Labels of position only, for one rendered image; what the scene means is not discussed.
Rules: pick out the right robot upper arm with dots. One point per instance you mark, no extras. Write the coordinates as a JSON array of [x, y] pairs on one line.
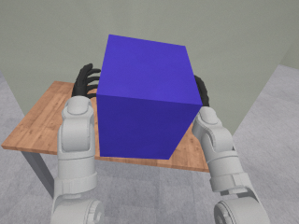
[[244, 210]]

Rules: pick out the robot left forearm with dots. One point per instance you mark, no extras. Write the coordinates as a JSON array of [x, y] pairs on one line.
[[75, 152]]

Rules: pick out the carton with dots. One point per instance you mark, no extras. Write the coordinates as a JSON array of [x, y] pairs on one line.
[[146, 98]]

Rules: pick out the robot left hand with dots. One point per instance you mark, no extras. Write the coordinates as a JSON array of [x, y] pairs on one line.
[[80, 87]]

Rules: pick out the table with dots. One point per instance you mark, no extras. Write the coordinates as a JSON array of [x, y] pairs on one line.
[[38, 133]]

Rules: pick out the robot right forearm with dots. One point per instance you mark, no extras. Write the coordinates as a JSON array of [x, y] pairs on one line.
[[226, 172]]

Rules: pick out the robot right hand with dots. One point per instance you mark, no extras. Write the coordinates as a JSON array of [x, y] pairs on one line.
[[202, 91]]

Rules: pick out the left robot upper arm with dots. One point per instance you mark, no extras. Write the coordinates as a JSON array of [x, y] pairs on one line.
[[79, 211]]

